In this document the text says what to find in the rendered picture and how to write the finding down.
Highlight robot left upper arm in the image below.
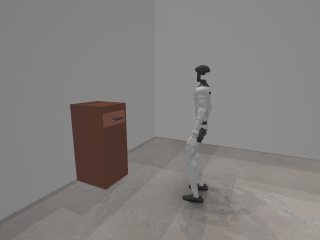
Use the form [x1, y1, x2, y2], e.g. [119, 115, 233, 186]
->
[195, 86, 207, 115]

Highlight cabinet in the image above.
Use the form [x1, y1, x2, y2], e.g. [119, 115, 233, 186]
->
[70, 101, 128, 190]

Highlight handle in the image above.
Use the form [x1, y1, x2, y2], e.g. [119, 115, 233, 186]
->
[112, 117, 123, 121]

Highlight right robot thigh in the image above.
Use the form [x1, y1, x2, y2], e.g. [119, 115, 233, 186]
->
[192, 142, 202, 163]

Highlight drawer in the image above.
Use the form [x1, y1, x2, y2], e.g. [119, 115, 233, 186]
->
[103, 110, 125, 128]

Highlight left robot shin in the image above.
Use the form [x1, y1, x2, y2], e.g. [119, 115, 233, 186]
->
[185, 163, 199, 198]

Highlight left robot forearm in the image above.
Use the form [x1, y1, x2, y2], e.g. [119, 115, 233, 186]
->
[191, 108, 205, 138]

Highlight robot left hand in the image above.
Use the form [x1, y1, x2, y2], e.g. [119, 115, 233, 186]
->
[184, 136, 197, 156]

